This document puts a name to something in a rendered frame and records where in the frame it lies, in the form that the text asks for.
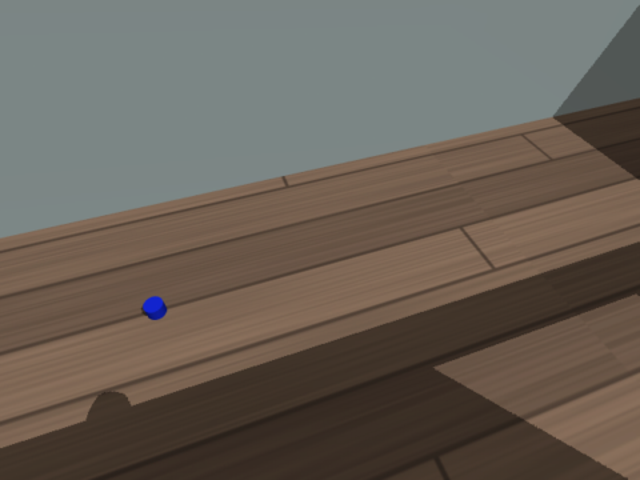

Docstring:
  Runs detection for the tin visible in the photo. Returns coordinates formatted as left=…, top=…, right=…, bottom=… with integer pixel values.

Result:
left=143, top=296, right=167, bottom=320

